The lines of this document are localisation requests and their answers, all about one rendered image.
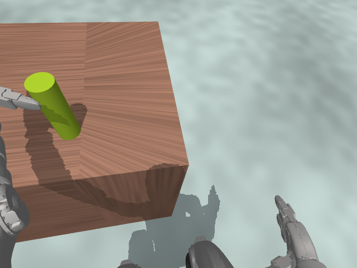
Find can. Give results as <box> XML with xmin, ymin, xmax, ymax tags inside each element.
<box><xmin>24</xmin><ymin>72</ymin><xmax>81</xmax><ymax>140</ymax></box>

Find left robot hand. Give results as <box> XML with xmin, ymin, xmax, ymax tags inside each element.
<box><xmin>0</xmin><ymin>87</ymin><xmax>41</xmax><ymax>111</ymax></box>

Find left robot arm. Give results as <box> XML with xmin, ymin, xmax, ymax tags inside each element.
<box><xmin>0</xmin><ymin>123</ymin><xmax>30</xmax><ymax>268</ymax></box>

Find right robot hand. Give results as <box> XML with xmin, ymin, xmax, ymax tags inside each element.
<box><xmin>265</xmin><ymin>195</ymin><xmax>319</xmax><ymax>268</ymax></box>

